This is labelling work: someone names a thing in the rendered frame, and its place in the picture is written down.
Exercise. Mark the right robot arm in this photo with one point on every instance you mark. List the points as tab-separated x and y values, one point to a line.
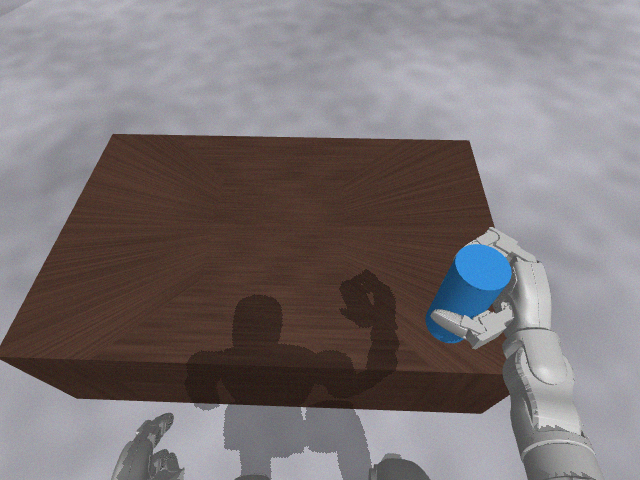
550	436

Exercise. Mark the right robot hand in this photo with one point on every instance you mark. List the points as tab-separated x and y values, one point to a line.
525	302

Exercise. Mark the can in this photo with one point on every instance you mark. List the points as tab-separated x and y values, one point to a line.
475	279

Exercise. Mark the left robot hand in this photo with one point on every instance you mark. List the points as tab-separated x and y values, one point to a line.
137	461

